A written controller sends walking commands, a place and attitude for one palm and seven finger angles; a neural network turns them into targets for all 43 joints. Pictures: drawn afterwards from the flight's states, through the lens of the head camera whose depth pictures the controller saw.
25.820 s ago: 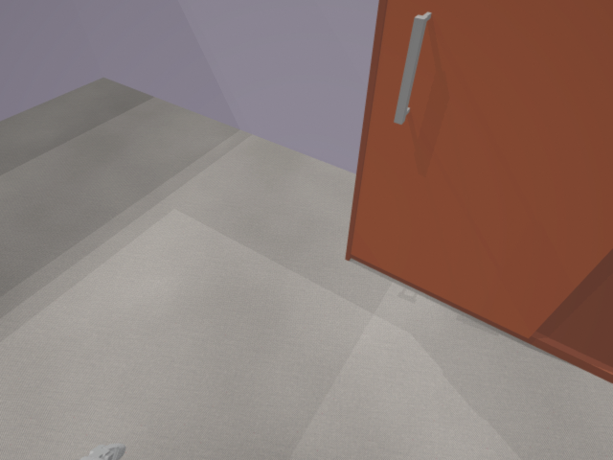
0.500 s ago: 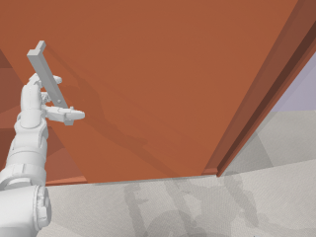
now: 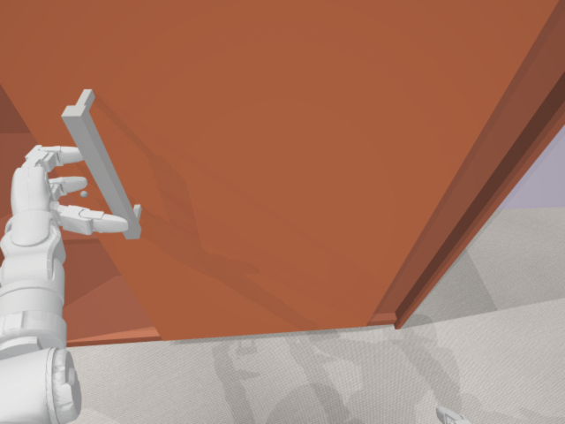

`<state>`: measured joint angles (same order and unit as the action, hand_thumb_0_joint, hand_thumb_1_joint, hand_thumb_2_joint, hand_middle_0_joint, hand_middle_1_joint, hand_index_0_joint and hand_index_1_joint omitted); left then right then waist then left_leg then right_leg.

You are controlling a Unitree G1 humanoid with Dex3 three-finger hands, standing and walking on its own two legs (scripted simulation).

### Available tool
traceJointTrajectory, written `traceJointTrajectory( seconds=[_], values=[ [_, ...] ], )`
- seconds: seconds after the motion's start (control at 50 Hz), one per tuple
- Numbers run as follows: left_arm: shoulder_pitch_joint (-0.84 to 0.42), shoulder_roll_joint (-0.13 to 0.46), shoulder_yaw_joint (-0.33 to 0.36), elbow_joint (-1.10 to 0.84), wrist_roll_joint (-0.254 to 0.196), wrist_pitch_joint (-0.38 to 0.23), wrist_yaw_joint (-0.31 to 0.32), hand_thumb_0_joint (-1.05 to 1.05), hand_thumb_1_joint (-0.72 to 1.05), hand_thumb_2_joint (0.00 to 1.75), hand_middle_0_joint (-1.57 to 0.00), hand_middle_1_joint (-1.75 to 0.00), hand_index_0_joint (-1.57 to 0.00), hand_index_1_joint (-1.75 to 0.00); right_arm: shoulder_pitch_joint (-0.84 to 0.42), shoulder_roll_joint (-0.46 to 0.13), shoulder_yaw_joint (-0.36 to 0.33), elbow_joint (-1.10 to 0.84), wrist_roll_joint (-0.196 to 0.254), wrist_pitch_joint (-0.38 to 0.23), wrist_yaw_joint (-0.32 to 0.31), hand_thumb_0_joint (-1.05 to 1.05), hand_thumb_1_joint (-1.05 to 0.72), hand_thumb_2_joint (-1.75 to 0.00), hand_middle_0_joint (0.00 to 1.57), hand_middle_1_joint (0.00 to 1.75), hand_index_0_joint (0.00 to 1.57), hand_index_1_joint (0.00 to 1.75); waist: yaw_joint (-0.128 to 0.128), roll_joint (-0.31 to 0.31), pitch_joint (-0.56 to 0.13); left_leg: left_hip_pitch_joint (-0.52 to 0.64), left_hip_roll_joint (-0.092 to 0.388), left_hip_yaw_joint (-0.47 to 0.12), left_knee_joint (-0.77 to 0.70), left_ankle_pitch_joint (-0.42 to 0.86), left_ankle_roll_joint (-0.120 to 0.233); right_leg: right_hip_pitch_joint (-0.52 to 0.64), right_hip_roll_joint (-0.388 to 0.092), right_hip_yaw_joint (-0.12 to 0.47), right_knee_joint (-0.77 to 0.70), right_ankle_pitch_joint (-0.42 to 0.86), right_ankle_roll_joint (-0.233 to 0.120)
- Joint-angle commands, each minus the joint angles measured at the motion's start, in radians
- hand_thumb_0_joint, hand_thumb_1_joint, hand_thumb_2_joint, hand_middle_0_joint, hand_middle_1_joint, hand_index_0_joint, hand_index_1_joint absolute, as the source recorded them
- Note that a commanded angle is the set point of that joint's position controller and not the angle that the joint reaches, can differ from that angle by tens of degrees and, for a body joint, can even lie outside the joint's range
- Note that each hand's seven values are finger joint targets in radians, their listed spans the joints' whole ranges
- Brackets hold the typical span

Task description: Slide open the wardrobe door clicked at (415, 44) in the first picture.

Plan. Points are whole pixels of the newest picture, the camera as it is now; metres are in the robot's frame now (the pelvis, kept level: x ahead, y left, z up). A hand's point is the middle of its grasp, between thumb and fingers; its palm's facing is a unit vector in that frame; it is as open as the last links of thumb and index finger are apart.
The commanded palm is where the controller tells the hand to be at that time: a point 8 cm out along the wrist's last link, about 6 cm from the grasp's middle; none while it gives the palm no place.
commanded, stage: slip the hand off the handle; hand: left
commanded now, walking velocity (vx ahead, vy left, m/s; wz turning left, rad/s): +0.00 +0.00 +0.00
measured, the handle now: (113, 173) +0.45 +0.28 +0.10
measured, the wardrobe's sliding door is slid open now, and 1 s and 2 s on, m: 0.55 0.55 0.55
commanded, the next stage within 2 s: draw the hand back to the body in 1.02 s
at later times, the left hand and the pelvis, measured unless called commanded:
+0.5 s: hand (54, 201) +0.39 +0.33 +0.10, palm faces +0.33 -0.91 -0.24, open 14.6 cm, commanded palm +0.33 +0.37 +0.12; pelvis +0.00 +0.01 +0.00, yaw +0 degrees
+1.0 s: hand (28, 262) +0.29 +0.33 +0.09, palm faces +0.40 -0.89 -0.23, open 14.6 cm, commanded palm +0.25 +0.36 +0.12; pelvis +0.00 +0.00 +0.00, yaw +2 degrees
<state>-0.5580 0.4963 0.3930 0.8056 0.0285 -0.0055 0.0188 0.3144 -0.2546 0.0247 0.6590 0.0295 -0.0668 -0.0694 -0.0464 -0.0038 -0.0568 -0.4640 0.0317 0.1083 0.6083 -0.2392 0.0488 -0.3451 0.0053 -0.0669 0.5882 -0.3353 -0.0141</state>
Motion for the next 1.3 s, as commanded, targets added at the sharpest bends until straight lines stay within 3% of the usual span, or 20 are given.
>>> traceJointTrajectory(
  seconds=[0.0,0.1,0.24,0.3,0.38,0.4,0.42,0.52,0.56,0.66,0.72,0.84,0.92,0.98,1.0,1.12,1.14,1.18,1.22,1.28],
  values=[
    [-0.39,0.339,0.047,-0.247,-0.015,-0.073,-0.032,0.0,-0.55,0.2,-0.25,-1.15,-0.25,-1.15,0.041,-0.174,-0.068,-0.1,0.009,-0.029,-0.02,0.0,-0.9,-0.9,0.2,0.3,0.2,0.3,0.007,0.083,-0.273,0.309,0.001,-0.126,-0.038,0.25,0.006,-0.071,0.019,0.04,-0.082,0.256,-0.007],
    [-0.504,0.307,-0.013,-0.226,-0.042,-0.113,-0.088,0.0,-0.55,0.2,-0.25,-1.15,-0.25,-1.15,0.053,-0.178,-0.067,-0.073,0.014,-0.042,-0.038,0.0,-0.9,-0.9,0.2,0.3,0.2,0.3,-0.031,0.123,-0.255,0.349,0.002,-0.161,-0.042,0.163,0.003,-0.15,0.024,0.04,-0.097,0.17,-0.009],
    [-0.526,0.404,0.03,-0.098,-0.035,-0.13,-0.127,0.0,-0.55,0.2,-0.25,-1.15,-0.25,-1.15,0.076,-0.198,-0.063,-0.049,0.012,-0.042,-0.044,0.0,-0.9,-0.9,0.2,0.3,0.2,0.3,-0.023,0.136,-0.272,0.317,-0.004,-0.185,-0.041,0.104,-0.001,-0.177,0.018,0.032,-0.084,0.131,-0.015],
    [-0.486,0.47,0.09,-0.079,-0.034,-0.145,-0.131,0.0,-0.55,0.2,-0.25,-1.15,-0.25,-1.15,0.089,-0.202,-0.062,-0.058,0.008,-0.037,-0.039,0.0,-0.9,-0.9,0.2,0.3,0.2,0.3,0.002,0.139,-0.316,0.313,-0.005,-0.181,-0.028,0.152,-0.002,-0.152,0.022,0.03,-0.073,0.151,-0.017],
    [-0.3,0.397,0.071,-0.188,-0.06,-0.154,-0.145,0.0,-0.55,0.2,-0.25,-1.15,-0.25,-1.15,0.072,-0.194,-0.07,-0.106,0.011,-0.035,-0.024,0.0,-0.9,-0.9,0.2,0.3,0.2,0.3,0.042,0.162,-0.387,0.364,0.003,-0.174,-0.019,0.256,-0.005,-0.119,0.031,0.025,-0.058,0.199,-0.019],
    [-0.263,0.364,0.059,-0.215,-0.072,-0.145,-0.147,0.0,-0.55,0.2,-0.25,-1.15,-0.25,-1.15,0.065,-0.191,-0.072,-0.115,0.012,-0.034,-0.02,0.0,-0.9,-0.9,0.2,0.3,0.2,0.3,0.043,0.153,-0.372,0.371,0.009,-0.181,-0.022,0.268,-0.008,-0.128,0.033,0.019,-0.058,0.199,-0.017],
    [-0.198,0.384,0.095,-0.224,-0.084,-0.133,-0.147,0.0,-0.55,0.2,-0.25,-1.15,-0.25,-1.15,0.06,-0.194,-0.075,-0.121,0.014,-0.032,-0.017,0.0,-0.9,-0.9,0.2,0.3,0.2,0.3,0.061,0.136,-0.354,0.344,0.008,-0.175,-0.024,0.265,-0.007,-0.113,0.034,0.02,-0.06,0.199,-0.017],
    [-0.077,0.388,0.154,-0.331,-0.117,-0.068,-0.126,0.0,-0.55,0.2,-0.25,-1.15,-0.25,-1.15,0.024,-0.189,-0.074,-0.157,0.024,-0.031,-0.02,0.0,-0.9,-0.9,0.2,0.3,0.2,0.3,0.069,0.053,-0.269,0.263,0.003,-0.152,-0.048,0.209,0.007,-0.072,0.035,0.02,-0.074,0.195,-0.007],
    [-0.098,0.4,0.152,-0.419,-0.104,-0.066,-0.109,0.0,-0.55,0.2,-0.25,-1.15,-0.25,-1.15,0.002,-0.183,-0.066,-0.168,0.024,-0.035,-0.026,0.0,-0.9,-0.9,0.2,0.3,0.2,0.3,0.065,0.094,-0.236,0.254,0.002,-0.153,-0.056,0.179,0.008,-0.079,0.034,0.023,-0.075,0.168,-0.01],
    [-0.124,0.323,0.089,-0.587,-0.1,-0.086,-0.086,0.0,-0.55,0.2,-0.25,-1.15,-0.25,-1.15,-0.031,-0.161,-0.054,-0.161,0.017,-0.065,-0.039,0.0,-0.9,-0.9,0.2,0.3,0.2,0.3,0.039,0.169,-0.245,0.344,0.018,-0.196,-0.074,0.109,-0.003,-0.133,0.037,0.022,-0.07,0.12,-0.013],
    [-0.045,0.272,0.067,-0.565,-0.126,-0.068,-0.102,0.0,-0.55,0.2,-0.25,-1.15,-0.25,-1.15,-0.046,-0.156,-0.048,-0.146,0.019,-0.08,-0.048,0.0,-0.9,-0.9,0.2,0.3,0.2,0.3,0.043,0.158,-0.239,0.349,0.015,-0.202,-0.082,0.083,-0.008,-0.127,0.034,0.02,-0.078,0.11,-0.011],
    [0.032,0.261,0.06,-0.568,-0.139,0.017,-0.12,0.0,-0.55,0.2,-0.25,-1.15,-0.25,-1.15,-0.087,-0.156,-0.04,-0.157,0.03,-0.097,-0.059,0.0,-0.9,-0.9,0.2,0.3,0.2,0.3,0.062,0.122,-0.202,0.303,0.0,-0.187,-0.101,0.043,-0.007,-0.085,0.023,0.019,-0.101,0.105,-0.013],
    [0.122,0.283,0.106,-0.612,-0.15,0.016,-0.116,0.0,-0.55,0.2,-0.25,-1.15,-0.25,-1.15,-0.101,-0.15,-0.037,-0.168,0.028,-0.103,-0.057,0.0,-0.9,-0.9,0.2,0.3,0.2,0.3,0.078,0.076,-0.201,0.293,-0.007,-0.164,-0.088,0.107,-0.003,-0.044,0.024,0.019,-0.109,0.143,-0.013],
    [0.109,0.299,0.116,-0.671,-0.154,-0.007,-0.116,0.0,-0.55,0.2,-0.25,-1.15,-0.25,-1.15,-0.114,-0.145,-0.033,-0.169,0.027,-0.11,-0.056,0.0,-0.9,-0.9,0.2,0.3,0.2,0.3,0.073,0.1,-0.187,0.292,-0.01,-0.154,-0.079,0.121,-0.002,-0.045,0.025,0.024,-0.111,0.154,-0.012],
    [0.151,0.256,0.09,-0.666,-0.158,-0.006,-0.121,0.0,-0.55,0.2,-0.25,-1.15,-0.25,-1.15,-0.122,-0.138,-0.028,-0.174,0.026,-0.113,-0.054,0.0,-0.9,-0.9,0.2,0.3,0.2,0.3,0.076,0.105,-0.172,0.292,-0.014,-0.151,-0.08,0.116,-0.001,-0.048,0.025,0.025,-0.113,0.151,-0.011],
    [0.085,0.287,0.1,-0.644,-0.164,-0.011,-0.14,0.0,-0.55,0.2,-0.25,-1.15,-0.25,-1.15,-0.126,-0.142,-0.023,-0.146,0.029,-0.128,-0.07,0.0,-0.9,-0.9,0.2,0.3,0.2,0.3,0.058,0.123,-0.153,0.281,-0.022,-0.14,-0.071,0.078,0.001,-0.063,0.018,0.038,-0.124,0.126,-0.007],
    [0.025,0.183,0.067,-0.71,-0.322,-0.073,-0.25,0.0,-0.55,0.2,-0.25,-1.15,-0.25,-1.15,-0.113,-0.151,-0.021,-0.139,0.037,-0.146,-0.08,0.0,-0.9,-0.9,0.2,0.3,0.2,0.3,0.007,0.1,-0.197,0.327,-0.02,-0.143,-0.063,0.111,-0.004,-0.018,0.019,0.044,-0.136,0.179,-0.01],
    [0.083,0.284,0.143,-0.68,-0.36,-0.121,-0.349,0.0,-0.55,0.2,-0.25,-1.15,-0.25,-1.15,-0.129,-0.145,-0.013,-0.135,0.038,-0.165,-0.092,0.0,-0.9,-0.9,0.2,0.3,0.2,0.3,0.055,0.106,-0.25,0.316,-0.028,-0.126,-0.035,0.163,0.004,0.05,0.016,0.062,-0.114,0.268,-0.008],
    [0.125,0.282,0.143,-0.661,-0.399,-0.144,-0.437,0.0,-0.55,0.2,-0.25,-1.15,-0.25,-1.15,-0.132,-0.145,-0.006,-0.144,0.039,-0.183,-0.093,0.0,-0.9,-0.9,0.2,0.3,0.2,0.3,0.059,0.116,-0.23,0.308,-0.03,-0.125,-0.04,0.167,0.003,0.043,0.012,0.065,-0.106,0.296,-0.003],
    [0.261,0.357,0.232,-0.57,-0.427,-0.146,-0.543,0.0,-0.55,0.2,-0.25,-1.15,-0.25,-1.15,-0.129,-0.158,-0.013,-0.157,0.041,-0.192,-0.084,0.0,-0.9,-0.9,0.2,0.3,0.2,0.3,0.087,0.075,-0.194,0.243,-0.028,-0.123,-0.024,0.183,0.005,0.058,-0.001,0.093,-0.095,0.352,0.026]
  ],
)
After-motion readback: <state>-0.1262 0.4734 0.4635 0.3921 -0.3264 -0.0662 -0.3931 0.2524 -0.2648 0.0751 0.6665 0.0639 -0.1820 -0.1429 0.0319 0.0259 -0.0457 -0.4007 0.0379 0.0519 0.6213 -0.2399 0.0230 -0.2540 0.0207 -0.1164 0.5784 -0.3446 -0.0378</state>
